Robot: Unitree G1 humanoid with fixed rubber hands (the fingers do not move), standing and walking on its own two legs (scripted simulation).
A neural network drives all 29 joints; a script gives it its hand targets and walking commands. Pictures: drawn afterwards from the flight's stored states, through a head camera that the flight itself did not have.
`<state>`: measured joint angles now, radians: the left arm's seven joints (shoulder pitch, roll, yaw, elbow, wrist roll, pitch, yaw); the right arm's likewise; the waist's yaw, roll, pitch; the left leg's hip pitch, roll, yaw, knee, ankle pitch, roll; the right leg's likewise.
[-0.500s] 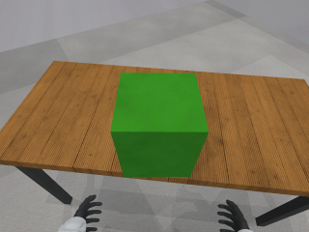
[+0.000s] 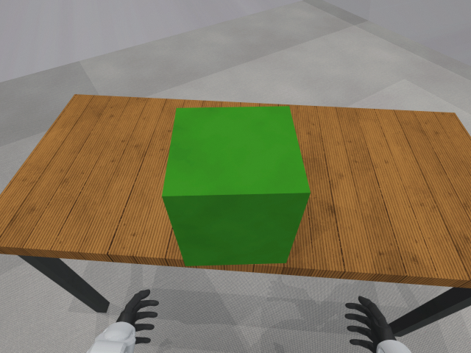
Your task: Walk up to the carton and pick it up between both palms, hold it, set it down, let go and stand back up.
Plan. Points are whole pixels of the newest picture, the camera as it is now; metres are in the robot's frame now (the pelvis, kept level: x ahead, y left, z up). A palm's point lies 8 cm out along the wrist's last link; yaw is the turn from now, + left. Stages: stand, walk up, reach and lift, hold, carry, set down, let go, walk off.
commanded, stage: let go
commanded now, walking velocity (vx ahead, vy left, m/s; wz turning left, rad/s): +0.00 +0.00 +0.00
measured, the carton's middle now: (234, 190) +0.41 +0.03 +0.02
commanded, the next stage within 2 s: stand in 0.50 s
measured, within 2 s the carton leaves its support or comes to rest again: neither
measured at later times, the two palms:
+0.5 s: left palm (127, 334) +0.18 +0.21 -0.09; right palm (383, 342) +0.17 -0.23 -0.10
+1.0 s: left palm out of the picture +0.04 +0.25 -0.14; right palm out of the picture +0.04 -0.23 -0.14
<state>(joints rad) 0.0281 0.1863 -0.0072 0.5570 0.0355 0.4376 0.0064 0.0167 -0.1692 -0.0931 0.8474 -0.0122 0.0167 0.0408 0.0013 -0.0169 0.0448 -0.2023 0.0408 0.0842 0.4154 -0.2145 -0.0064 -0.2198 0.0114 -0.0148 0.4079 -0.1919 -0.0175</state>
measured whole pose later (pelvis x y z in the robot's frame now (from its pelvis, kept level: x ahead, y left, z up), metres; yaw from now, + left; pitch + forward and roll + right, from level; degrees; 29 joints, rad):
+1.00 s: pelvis +0.04 +0.01 +0.00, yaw +1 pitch +0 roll +0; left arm 0.36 0.18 0.02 0.95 0.02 -0.05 0.04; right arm 0.32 -0.18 -0.06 1.08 -0.02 -0.02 -0.01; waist 0.01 -0.01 -0.01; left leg -0.16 0.02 0.07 0.45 -0.29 0.01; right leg -0.16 -0.01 -0.03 0.43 -0.27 0.01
